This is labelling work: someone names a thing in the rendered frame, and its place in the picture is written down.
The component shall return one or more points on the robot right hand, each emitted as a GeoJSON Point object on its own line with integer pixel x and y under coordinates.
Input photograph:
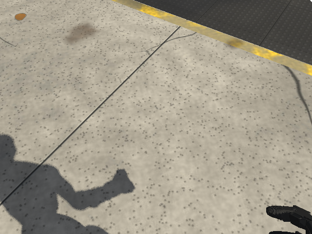
{"type": "Point", "coordinates": [295, 215]}

